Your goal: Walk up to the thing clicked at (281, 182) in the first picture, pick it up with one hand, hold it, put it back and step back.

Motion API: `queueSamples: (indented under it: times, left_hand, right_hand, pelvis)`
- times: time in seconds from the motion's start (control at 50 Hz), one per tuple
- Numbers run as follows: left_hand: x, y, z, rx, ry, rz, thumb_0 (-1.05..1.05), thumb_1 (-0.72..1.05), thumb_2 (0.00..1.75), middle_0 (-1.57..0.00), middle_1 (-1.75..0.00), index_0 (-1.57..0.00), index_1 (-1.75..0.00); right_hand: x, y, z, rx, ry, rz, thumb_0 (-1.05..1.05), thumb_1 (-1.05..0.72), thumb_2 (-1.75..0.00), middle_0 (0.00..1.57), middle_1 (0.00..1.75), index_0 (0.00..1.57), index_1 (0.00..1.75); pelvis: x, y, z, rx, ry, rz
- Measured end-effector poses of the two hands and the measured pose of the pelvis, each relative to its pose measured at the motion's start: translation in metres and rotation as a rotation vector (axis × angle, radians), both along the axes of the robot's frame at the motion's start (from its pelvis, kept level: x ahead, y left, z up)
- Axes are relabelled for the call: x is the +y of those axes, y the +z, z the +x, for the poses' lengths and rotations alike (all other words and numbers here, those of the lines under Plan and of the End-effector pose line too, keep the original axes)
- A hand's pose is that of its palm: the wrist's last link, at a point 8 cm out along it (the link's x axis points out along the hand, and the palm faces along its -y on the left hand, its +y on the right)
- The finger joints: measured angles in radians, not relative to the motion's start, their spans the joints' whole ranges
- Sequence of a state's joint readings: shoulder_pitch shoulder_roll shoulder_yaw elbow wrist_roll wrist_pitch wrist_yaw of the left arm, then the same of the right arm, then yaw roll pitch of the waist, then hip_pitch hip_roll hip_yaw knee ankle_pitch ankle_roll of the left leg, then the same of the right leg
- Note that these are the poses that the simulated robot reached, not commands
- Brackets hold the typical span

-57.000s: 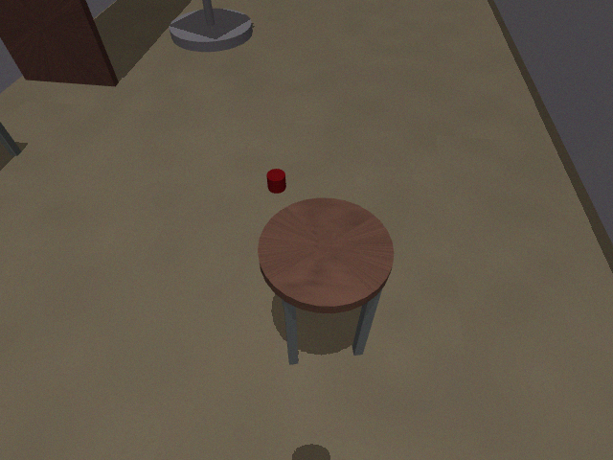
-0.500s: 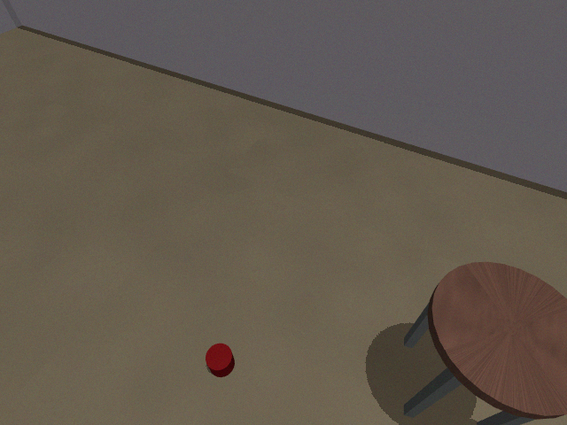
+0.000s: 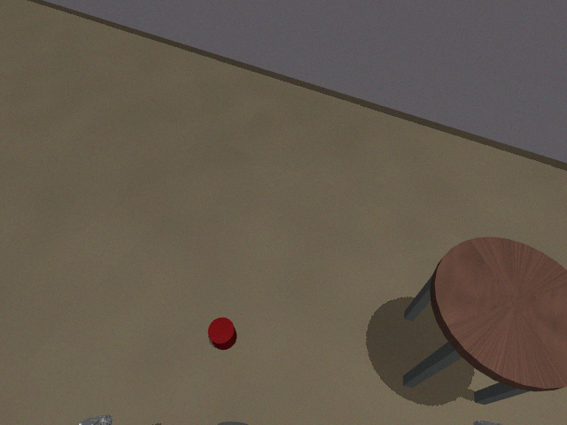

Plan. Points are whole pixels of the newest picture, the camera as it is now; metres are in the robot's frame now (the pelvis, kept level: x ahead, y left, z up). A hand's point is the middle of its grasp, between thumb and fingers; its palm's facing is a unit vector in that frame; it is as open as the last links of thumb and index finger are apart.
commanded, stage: step back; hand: left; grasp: from above
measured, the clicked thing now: (222, 333) +0.45 +0.23 -0.74
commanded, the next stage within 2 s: none
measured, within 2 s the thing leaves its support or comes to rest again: neither
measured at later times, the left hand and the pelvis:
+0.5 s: hand out of the picture +0.05 +0.30 -0.17, palm faces -0.10 -0.92 -0.38, open 7.4 cm; pelvis -0.08 +0.04 -0.02, yaw -4 degrees
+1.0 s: hand out of the picture -0.08 +0.32 -0.16, palm faces -0.01 -0.92 -0.39, open 7.4 cm; pelvis -0.21 +0.05 -0.02, yaw +0 degrees
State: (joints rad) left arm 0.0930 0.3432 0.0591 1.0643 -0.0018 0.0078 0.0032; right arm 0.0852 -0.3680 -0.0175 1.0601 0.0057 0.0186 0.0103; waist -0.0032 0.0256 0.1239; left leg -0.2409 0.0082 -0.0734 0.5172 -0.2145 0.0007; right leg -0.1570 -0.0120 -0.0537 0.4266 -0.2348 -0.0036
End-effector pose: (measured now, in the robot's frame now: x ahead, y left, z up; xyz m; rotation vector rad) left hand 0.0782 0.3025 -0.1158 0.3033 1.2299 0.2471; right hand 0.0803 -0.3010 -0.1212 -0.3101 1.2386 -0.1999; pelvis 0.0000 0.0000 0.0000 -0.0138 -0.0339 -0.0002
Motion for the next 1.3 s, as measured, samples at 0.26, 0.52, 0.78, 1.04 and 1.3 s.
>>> queueSamples:
  times: [0.26, 0.52, 0.78, 1.04, 1.3]
  left_hand:
    - [0.049, -0.02, 0.024, -0.1, -0.065, 0.027, 0.0, 0.91, 0.9, -0.21, -0.3, -0.2, -0.3]
    - [0.037, -0.016, -0.039, -0.023, -0.144, 0.029, 0.0, 0.9, 0.9, -0.21, -0.3, -0.21, -0.3]
    - [0.028, 0.015, -0.117, -0.078, -0.104, 0.066, 0.0, 0.9, 0.9, -0.21, -0.3, -0.21, -0.3]
    - [0.058, -0.006, -0.181, -0.106, -0.072, 0.031, 0.0, 0.9, 0.9, -0.21, -0.3, -0.21, -0.3]
    - [0.035, -0.01, -0.295, 0.0, -0.108, 0.065, 0.0, 0.9, 0.9, -0.21, -0.3, -0.21, -0.3]
  right_hand:
    - [0.025, 0.004, -0.057, 0.056, 0.003, -0.085, 0.01, -0.91, -0.89, 0.21, 0.3, 0.2, 0.3]
    - [0.036, -0.005, -0.091, -0.069, -0.023, -0.037, 0.01, -0.9, -0.89, 0.21, 0.3, 0.21, 0.3]
    - [0.016, -0.007, -0.148, -0.041, -0.01, -0.03, 0.01, -0.91, -0.89, 0.21, 0.3, 0.2, 0.3]
    - [0.044, 0.008, -0.217, -0.047, 0.052, -0.062, 0.01, -0.91, -0.89, 0.21, 0.3, 0.21, 0.3]
    - [0.012, -0.005, -0.271, -0.174, 0.027, -0.046, 0.01, -0.9, -0.89, 0.21, 0.3, 0.21, 0.3]
  pelvis:
    - [0.04, -0.018, -0.038, 0.009, 0.01, 0.002]
    - [0.039, -0.018, -0.087, 0.002, -0.072, 0.012]
    - [0.03, -0.009, -0.144, 0.005, -0.05, 0.041]
    - [0.049, -0.014, -0.221, -0.011, -0.011, 0.008]
    - [0.023, -0.026, -0.307, -0.007, -0.083, -0.008]
